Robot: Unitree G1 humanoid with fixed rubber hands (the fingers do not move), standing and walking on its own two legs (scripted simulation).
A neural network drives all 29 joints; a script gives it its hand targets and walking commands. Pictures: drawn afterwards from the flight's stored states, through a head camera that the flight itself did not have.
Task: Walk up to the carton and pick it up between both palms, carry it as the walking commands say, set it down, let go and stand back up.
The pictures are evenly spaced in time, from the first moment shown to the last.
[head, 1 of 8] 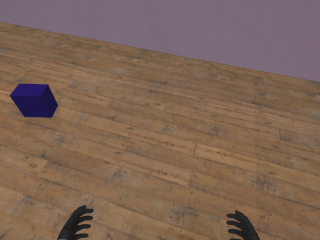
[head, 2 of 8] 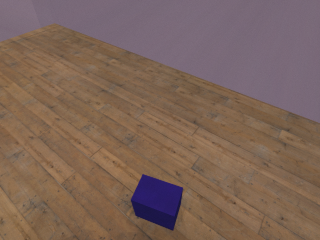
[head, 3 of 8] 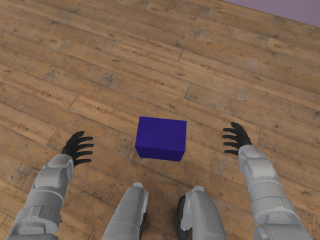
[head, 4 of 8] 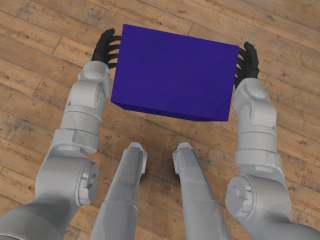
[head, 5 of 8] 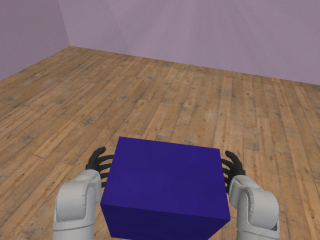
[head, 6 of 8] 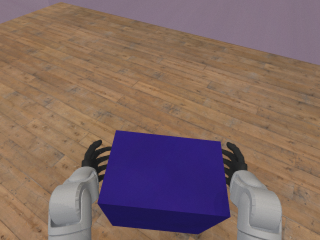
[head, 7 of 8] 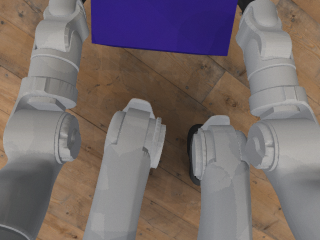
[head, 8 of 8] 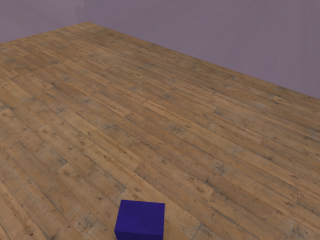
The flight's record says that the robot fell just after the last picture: no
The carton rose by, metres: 0.67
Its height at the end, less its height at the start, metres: +0.00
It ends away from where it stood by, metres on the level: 0.93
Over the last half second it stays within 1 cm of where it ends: yes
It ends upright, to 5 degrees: yes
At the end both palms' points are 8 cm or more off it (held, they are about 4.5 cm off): yes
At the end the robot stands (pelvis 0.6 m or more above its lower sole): yes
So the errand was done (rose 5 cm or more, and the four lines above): yes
